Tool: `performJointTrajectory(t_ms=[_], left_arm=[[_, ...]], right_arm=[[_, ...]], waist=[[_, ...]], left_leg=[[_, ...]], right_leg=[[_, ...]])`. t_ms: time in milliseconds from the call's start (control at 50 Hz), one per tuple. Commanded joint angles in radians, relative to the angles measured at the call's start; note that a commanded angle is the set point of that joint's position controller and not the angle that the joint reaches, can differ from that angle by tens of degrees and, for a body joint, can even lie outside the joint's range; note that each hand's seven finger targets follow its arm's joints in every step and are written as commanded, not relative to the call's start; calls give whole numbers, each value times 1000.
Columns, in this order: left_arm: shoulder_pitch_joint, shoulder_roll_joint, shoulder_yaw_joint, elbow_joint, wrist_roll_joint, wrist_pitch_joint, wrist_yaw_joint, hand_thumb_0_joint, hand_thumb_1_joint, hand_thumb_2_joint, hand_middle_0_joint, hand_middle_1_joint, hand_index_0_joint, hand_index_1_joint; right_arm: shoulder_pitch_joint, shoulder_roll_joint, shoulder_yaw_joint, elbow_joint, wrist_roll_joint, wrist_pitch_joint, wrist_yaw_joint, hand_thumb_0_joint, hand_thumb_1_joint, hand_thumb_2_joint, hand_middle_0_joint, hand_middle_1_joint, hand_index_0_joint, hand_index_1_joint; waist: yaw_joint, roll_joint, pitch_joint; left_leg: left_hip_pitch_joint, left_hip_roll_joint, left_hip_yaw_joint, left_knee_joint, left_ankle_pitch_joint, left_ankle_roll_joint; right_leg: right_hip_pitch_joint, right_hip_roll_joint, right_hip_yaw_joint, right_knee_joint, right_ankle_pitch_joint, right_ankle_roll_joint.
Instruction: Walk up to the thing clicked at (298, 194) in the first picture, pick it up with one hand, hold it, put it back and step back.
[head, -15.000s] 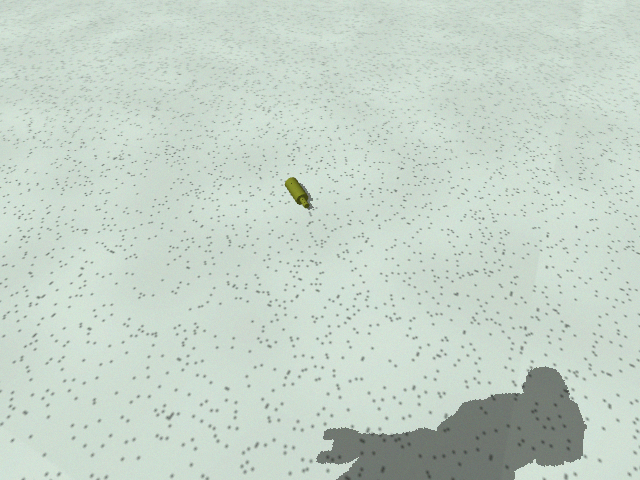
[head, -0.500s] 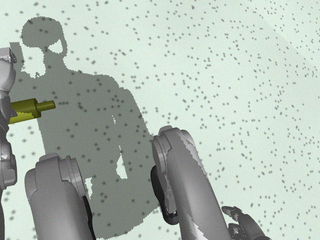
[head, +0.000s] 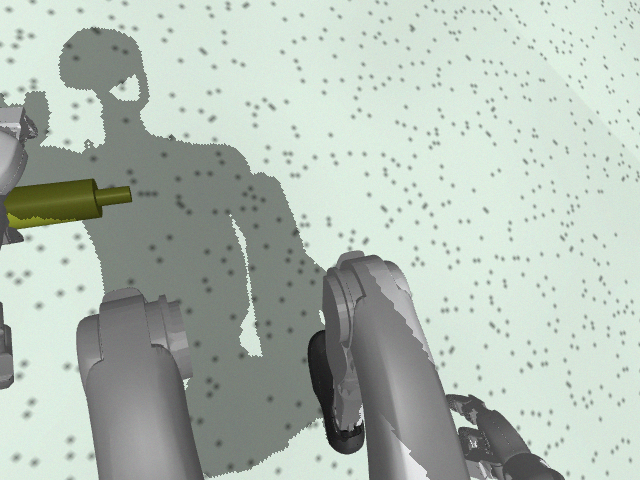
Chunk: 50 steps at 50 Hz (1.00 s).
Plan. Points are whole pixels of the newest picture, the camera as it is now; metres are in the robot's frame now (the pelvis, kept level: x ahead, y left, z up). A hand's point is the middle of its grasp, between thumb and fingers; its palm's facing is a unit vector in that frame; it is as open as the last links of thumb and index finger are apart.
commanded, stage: approach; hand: left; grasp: from above
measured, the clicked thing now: (68, 201) +0.47 +0.27 -0.29
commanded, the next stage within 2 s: close in in 0.20 s
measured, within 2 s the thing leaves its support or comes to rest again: neither
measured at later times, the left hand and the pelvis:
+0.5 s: hand (5, 205) +0.44 +0.31 -0.19, palm faces -0.47 -0.09 -0.88, open 13.7 cm; pelvis +0.00 +0.00 +0.00, yaw -1 degrees
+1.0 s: hand (39, 197) +0.47 +0.29 -0.24, palm faces -0.42 -0.11 -0.90, open 14.0 cm; pelvis +0.00 +0.00 -0.02, yaw -4 degrees
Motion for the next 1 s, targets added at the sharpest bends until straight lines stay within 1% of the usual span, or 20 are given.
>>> performJointTrajectory(t_ms=[0,40,100,140,180,220,280,340,380,460,500,560,660,740,780,840,880,940,960,980], left_arm=[[-334,257,47,-80,-1,60,58,0,-438,996,-144,-1005,-147,-1000],[-361,218,11,-44,-3,87,36,0,-439,986,-139,-1019,-145,-1011],[-297,249,26,-35,-29,106,2,0,-454,959,-119,-1011,-130,-997],[-278,240,22,-47,-43,112,-26,0,-435,934,-133,-1011,-149,-993],[-294,271,40,-98,-62,96,-45,0,-429,953,-143,-1014,-156,-999],[-245,243,33,-80,-70,87,-63,0,-437,948,-145,-995,-153,-984],[-254,245,41,-162,-77,41,-72,0,-406,964,-174,-993,-180,-985],[-249,252,49,-169,-65,12,-58,0,-482,926,-89,-1010,-111,-986],[-286,247,48,-175,-56,-13,-36,0,-495,949,-89,-999,-103,-982],[-288,261,50,-78,-22,-39,21,0,-510,980,-79,-993,-81,-990],[-301,244,36,-12,-1,-43,43,0,-505,986,-73,-1000,-76,-995],[-310,295,58,28,12,-48,84,0,-496,985,-77,-999,-81,-993],[-327,297,48,86,37,-18,147,0,-499,981,-69,-999,-73,-992],[-348,346,63,67,36,11,178,0,-510,988,-70,-987,-69,-986],[-327,329,56,91,27,33,182,0,-504,976,-70,-989,-72,-985],[-316,365,89,72,4,51,187,0,-511,972,-65,-983,-66,-979],[-291,326,62,105,-12,67,176,0,-525,981,-65,-975,-62,-976],[-283,365,88,72,-31,72,161,0,-528,985,-67,-969,-62,-972],[-250,382,111,79,-37,74,159,0,-541,997,-70,-963,-59,-972],[-247,360,96,81,-41,73,153,0,-533,993,-74,-960,-64,-968]], right_arm=[[219,-260,-71,8,0,1,-13,0,-903,-897,200,300,200,300],[216,-257,-66,2,2,-4,-10,0,-905,-898,200,300,200,300],[209,-263,-62,-8,10,-3,-11,0,-903,-896,200,300,200,300],[212,-258,-54,-14,5,-2,-8,0,-904,-896,200,300,200,300],[209,-261,-58,-20,13,2,-6,0,-905,-897,200,300,200,300],[216,-260,-56,-29,14,2,0,0,-905,-897,200,300,200,300],[226,-255,-59,-25,13,7,0,0,-905,-897,200,300,200,300],[243,-258,-61,-19,13,6,3,0,-902,-895,200,300,200,300],[253,-263,-56,-13,6,7,2,0,-899,-895,200,300,200,300],[241,-264,-42,-5,-7,-2,2,0,-896,-899,200,300,200,300],[245,-268,-32,3,-24,-10,6,0,-893,-897,200,300,200,300],[234,-279,-21,8,-35,-28,5,0,-894,-898,200,300,200,300],[208,-289,1,11,-66,-57,17,0,-893,-898,200,300,200,300],[186,-298,13,14,-81,-83,32,0,-893,-898,200,300,200,300],[182,-302,18,11,-85,-94,40,0,-893,-898,200,300,200,300],[184,-315,21,9,-89,-108,51,0,-892,-898,200,300,200,300],[188,-312,28,12,-93,-114,61,0,-893,-899,200,300,200,300],[194,-326,26,5,-92,-126,67,0,-893,-899,200,300,200,300],[193,-327,26,8,-93,-123,69,0,-894,-900,200,300,200,300],[194,-325,29,5,-95,-124,72,0,-895,-900,200,300,200,300]], waist=[[-19,426,-640],[-46,411,-621],[-23,371,-640],[-29,344,-624],[-15,374,-652],[-18,353,-623],[-19,354,-655],[-19,358,-643],[-47,341,-636],[-50,339,-589],[-82,328,-539],[-66,344,-548],[-94,394,-555],[-93,434,-559],[-100,422,-555],[-95,428,-568],[-105,415,-556],[-101,423,-571],[-88,421,-582],[-94,418,-572]], left_leg=[[581,3,160,-267,147,64],[570,3,155,-265,141,67],[536,-2,157,-256,156,73],[528,-3,155,-252,176,76],[538,-3,148,-263,176,70],[528,-3,149,-258,184,70],[527,-4,146,-248,177,70],[533,-2,146,-246,165,68],[524,1,140,-232,166,70],[493,3,137,-225,126,69],[480,3,135,-217,115,72],[489,4,135,-212,104,69],[504,6,132,-198,111,66],[515,11,130,-180,122,62],[503,12,134,-167,134,64],[508,17,127,-156,169,65],[495,17,129,-153,167,66],[502,18,123,-151,186,67],[502,20,120,-154,202,65],[502,20,117,-152,210,64]], right_leg=[[230,16,-148,-222,221,-93],[221,19,-151,-224,225,-96],[270,19,-143,-227,239,-94],[294,22,-141,-230,262,-91],[292,21,-143,-221,250,-96],[301,21,-143,-225,256,-94],[320,25,-142,-229,250,-91],[310,25,-145,-232,239,-92],[306,26,-151,-231,245,-88],[262,32,-157,-228,204,-90],[247,30,-161,-224,196,-85],[245,32,-165,-219,184,-86],[249,39,-175,-198,206,-84],[249,44,-182,-177,222,-87],[265,47,-180,-176,240,-84],[288,46,-186,-169,275,-81],[304,50,-187,-172,279,-80],[332,51,-188,-172,295,-81],[351,54,-192,-170,306,-82],[342,54,-197,-165,312,-82]])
